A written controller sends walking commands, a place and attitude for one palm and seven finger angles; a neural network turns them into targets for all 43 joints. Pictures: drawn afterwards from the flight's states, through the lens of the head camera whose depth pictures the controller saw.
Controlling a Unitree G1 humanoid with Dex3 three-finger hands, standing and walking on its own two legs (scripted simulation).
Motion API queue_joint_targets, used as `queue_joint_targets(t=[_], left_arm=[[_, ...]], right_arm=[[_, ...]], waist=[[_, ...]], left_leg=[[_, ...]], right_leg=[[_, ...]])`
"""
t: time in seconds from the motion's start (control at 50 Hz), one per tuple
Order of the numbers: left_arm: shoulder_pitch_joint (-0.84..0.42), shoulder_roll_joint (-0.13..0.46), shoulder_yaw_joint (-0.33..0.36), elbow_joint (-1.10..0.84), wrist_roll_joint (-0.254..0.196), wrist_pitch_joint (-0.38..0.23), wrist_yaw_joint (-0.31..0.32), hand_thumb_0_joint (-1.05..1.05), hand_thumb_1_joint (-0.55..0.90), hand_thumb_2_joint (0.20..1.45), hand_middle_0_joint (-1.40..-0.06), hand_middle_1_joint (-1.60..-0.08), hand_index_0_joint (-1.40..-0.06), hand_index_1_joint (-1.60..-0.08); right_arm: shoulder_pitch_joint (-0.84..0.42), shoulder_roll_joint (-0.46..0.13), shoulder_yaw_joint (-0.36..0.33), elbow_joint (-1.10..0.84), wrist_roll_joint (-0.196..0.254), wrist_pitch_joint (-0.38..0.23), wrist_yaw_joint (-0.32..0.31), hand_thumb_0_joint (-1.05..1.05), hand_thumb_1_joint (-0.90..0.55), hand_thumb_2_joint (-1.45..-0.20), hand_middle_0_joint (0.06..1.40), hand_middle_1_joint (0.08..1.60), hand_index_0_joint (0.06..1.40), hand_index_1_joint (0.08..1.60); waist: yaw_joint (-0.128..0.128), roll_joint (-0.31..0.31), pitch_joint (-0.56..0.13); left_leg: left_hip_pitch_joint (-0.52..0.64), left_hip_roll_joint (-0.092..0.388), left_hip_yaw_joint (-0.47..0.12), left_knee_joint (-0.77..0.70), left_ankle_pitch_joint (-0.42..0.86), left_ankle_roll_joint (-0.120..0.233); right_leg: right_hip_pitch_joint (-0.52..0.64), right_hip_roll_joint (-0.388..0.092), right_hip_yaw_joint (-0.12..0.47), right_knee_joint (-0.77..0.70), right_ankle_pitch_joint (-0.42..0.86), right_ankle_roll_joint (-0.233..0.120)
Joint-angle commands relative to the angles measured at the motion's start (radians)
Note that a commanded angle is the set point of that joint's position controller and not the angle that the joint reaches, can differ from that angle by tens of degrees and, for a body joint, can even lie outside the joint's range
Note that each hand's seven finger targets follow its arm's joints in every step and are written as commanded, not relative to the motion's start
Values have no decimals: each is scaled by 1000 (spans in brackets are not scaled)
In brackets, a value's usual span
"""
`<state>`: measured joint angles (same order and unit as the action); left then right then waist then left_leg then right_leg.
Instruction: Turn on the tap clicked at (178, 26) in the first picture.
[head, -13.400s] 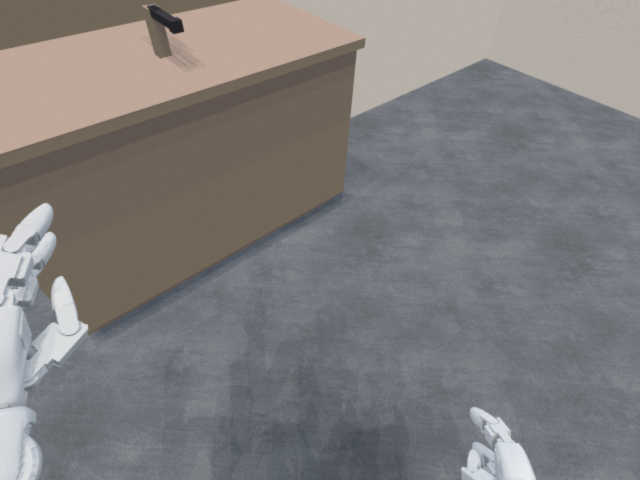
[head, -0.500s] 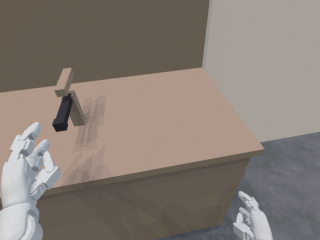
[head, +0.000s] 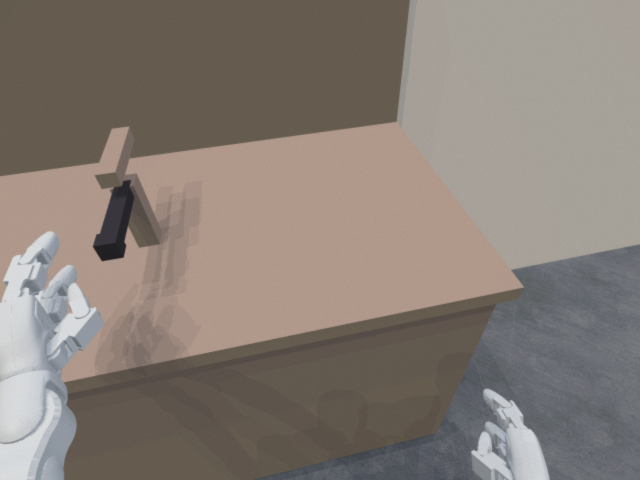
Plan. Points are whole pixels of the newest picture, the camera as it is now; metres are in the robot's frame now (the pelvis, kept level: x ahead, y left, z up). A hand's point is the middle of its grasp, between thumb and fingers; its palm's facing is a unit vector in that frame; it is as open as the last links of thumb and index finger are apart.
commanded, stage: reach beside the lever's end, fingers flat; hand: left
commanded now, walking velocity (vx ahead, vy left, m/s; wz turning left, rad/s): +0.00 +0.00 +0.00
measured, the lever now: (110, 246) +0.35 +0.34 +0.12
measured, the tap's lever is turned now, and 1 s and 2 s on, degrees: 0 0 0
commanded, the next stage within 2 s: push the lever round in 1.60 s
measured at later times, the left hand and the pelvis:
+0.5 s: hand (88, 296) +0.26 +0.31 +0.13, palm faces +0.56 -0.82 -0.10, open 7.6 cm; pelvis +0.01 +0.01 +0.00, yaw +0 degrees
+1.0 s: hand (81, 288) +0.28 +0.34 +0.12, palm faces +0.58 -0.81 -0.10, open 7.8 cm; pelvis +0.00 +0.01 +0.00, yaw +0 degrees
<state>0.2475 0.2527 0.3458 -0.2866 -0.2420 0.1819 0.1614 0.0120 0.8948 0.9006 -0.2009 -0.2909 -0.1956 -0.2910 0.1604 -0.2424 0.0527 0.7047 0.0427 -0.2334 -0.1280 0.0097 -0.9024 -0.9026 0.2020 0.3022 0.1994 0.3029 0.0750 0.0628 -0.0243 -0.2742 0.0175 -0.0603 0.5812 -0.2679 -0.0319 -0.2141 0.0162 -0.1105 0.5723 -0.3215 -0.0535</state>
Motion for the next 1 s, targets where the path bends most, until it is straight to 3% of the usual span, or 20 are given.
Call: queue_joint_targets(t=[0.0,0.08,0.12,0.14,0.18,0.2,0.26,0.28,0.3,0.32,0.46,0.5,0.54,0.7,0.76,0.78,0.84,0.88,0.9,0.98], left_arm=[[-168,200,98,-206,7,-86,-1,0,900,900,-191,-272,-191,-272],[-206,219,115,-167,9,-97,1,0,900,900,-187,-263,-187,-263],[-196,211,111,-150,11,-103,-1,0,900,900,-186,-258,-186,-258],[-229,194,86,-160,13,-107,-3,0,900,900,-185,-255,-185,-255],[-204,229,122,-143,18,-107,0,0,900,900,-183,-250,-183,-250],[-228,204,98,-150,18,-113,-1,0,900,900,-182,-247,-182,-247],[-242,231,126,-110,16,-115,-2,0,900,900,-180,-240,-180,-240],[-258,245,135,-110,21,-117,-2,0,900,900,-179,-238,-179,-238],[-274,221,112,-123,21,-123,-3,0,900,900,-178,-235,-178,-235],[-275,228,121,-93,19,-124,-3,0,900,900,-178,-233,-178,-233],[-341,253,131,-9,22,-140,-29,0,900,900,-172,-215,-172,-215],[-390,257,127,1,27,-151,-32,0,900,900,-170,-210,-170,-210],[-368,261,137,27,26,-160,-34,0,900,900,-168,-205,-168,-205],[-407,280,152,78,30,-193,-38,0,900,900,-162,-185,-162,-185],[-413,288,156,108,28,-207,-41,0,900,900,-159,-177,-159,-177],[-424,326,190,120,32,-212,-40,0,900,900,-158,-175,-158,-175],[-426,319,185,156,27,-228,-50,0,900,900,-156,-167,-156,-167],[-474,359,205,179,32,-235,-57,0,900,900,-154,-163,-154,-163],[-508,337,182,189,31,-240,-61,0,900,900,-153,-160,-153,-160],[-574,392,212,292,30,-253,-80,0,900,900,-150,-150,-150,-150]], right_arm=[[-165,-96,-37,-173,-5,-58,-8,0,-900,-900,200,300,200,300],[-156,-101,-40,-164,-6,-54,-7,0,-900,-900,200,300,200,300],[-152,-104,-43,-169,-6,-51,-6,0,-900,-900,200,300,200,300],[-155,-103,-41,-170,-6,-50,-5,0,-900,-900,200,300,200,300],[-148,-104,-44,-166,-6,-48,-3,0,-900,-900,200,300,200,300],[-145,-101,-42,-169,-9,-46,-2,0,-900,-900,200,300,200,300],[-139,-107,-45,-162,-9,-37,-4,0,-900,-900,200,300,200,300],[-140,-108,-46,-161,-8,-34,-3,0,-900,-900,200,300,200,300],[-144,-103,-45,-166,-9,-35,-3,0,-900,-900,200,300,200,300],[-137,-106,-45,-163,-9,-35,-3,0,-900,-900,200,300,200,300],[-126,-113,-47,-157,-9,-23,-4,0,-900,-900,200,300,200,300],[-122,-111,-45,-153,-7,-24,-2,0,-900,-900,200,300,200,300],[-115,-116,-50,-155,-9,-24,0,0,-900,-900,200,300,200,300],[-98,-120,-55,-156,-8,-20,8,0,-900,-900,200,300,200,300],[-90,-126,-58,-155,-9,-20,8,0,-900,-900,200,300,200,300],[-88,-125,-58,-148,-8,-17,8,0,-900,-900,200,300,200,300],[-78,-129,-61,-147,-9,-16,9,0,-900,-900,200,300,200,300],[-78,-131,-58,-138,-4,-11,7,0,-900,-900,200,300,200,300],[-75,-128,-56,-139,-5,-12,6,0,-900,-900,200,300,200,300],[-59,-142,-59,-125,-3,-8,-2,0,-900,-900,200,300,200,300]], waist=[[4,6,-120],[-3,0,-107],[-3,-44,-120],[-10,-12,-122],[2,22,-127],[-9,-5,-130],[-11,-20,-121],[-6,0,-131],[-14,13,-148],[-13,-12,-135],[-20,1,-159],[-25,38,-155],[-23,1,-162],[-23,20,-170],[-26,-2,-173],[-25,19,-177],[-30,2,-176],[-36,33,-159],[-45,36,-153],[-56,12,-156]], left_leg=[[68,-42,19,-66,121,51],[66,-41,16,-65,117,51],[64,-38,14,-66,130,51],[74,-41,17,-64,136,51],[69,-41,15,-67,142,47],[73,-42,14,-66,148,48],[61,-38,12,-66,142,48],[66,-40,11,-68,151,46],[77,-41,13,-66,154,46],[67,-39,12,-64,150,46],[61,-42,10,-57,159,47],[69,-42,5,-60,163,44],[63,-38,2,-58,166,45],[43,-42,2,-52,157,45],[30,-43,1,-46,145,47],[30,-43,1,-47,147,47],[17,-44,8,-36,145,49],[3,-44,3,-39,123,50],[3,-46,2,-39,106,50],[-24,-48,5,-28,68,57]], right_leg=[[-20,-31,65,-124,175,35],[-35,-25,61,-124,175,34],[-31,-23,52,-115,189,34],[-37,-24,56,-114,198,33],[-29,-23,55,-110,202,29],[-31,-24,51,-105,212,31],[-38,-19,50,-106,203,30],[-31,-18,50,-103,209,27],[-33,-20,51,-101,209,28],[-37,-19,50,-101,210,30],[-41,-15,50,-92,222,27],[-43,-15,48,-87,223,23],[-44,-10,44,-84,226,23],[-49,-11,47,-76,222,23],[-56,-9,48,-73,212,25],[-53,-8,49,-73,213,23],[-57,-8,53,-72,221,26],[-68,-9,55,-72,197,24],[-80,-9,56,-73,183,26],[-98,-8,65,-78,151,30]])
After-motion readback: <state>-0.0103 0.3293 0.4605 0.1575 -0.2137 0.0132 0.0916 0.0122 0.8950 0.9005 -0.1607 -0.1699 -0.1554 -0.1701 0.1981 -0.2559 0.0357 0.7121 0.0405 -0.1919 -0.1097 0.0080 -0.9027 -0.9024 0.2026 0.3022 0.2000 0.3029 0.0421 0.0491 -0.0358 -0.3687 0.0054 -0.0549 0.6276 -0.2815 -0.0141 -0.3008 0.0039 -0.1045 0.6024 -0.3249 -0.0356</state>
